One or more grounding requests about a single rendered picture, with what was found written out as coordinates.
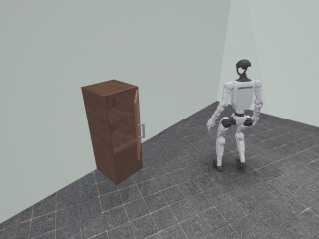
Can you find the cupboard door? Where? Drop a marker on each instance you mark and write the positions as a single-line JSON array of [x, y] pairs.
[[137, 121]]

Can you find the right robot thigh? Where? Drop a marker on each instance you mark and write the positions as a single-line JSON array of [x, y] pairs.
[[242, 128]]

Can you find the handle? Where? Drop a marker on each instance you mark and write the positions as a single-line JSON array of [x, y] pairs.
[[143, 130]]

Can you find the robot right foot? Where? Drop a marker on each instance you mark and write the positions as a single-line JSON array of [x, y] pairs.
[[242, 164]]

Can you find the robot left forearm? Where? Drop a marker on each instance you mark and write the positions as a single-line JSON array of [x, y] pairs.
[[218, 111]]

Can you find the robot right forearm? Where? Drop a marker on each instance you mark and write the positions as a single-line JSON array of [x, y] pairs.
[[257, 109]]

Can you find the robot right upper arm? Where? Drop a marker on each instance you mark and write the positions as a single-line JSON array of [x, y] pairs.
[[258, 92]]

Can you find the robot left hand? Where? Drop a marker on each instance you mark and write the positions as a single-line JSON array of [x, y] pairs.
[[210, 124]]

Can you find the robot left upper arm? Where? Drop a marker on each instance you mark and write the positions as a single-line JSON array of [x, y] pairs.
[[226, 93]]

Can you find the robot right hand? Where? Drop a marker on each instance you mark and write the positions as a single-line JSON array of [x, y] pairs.
[[255, 119]]

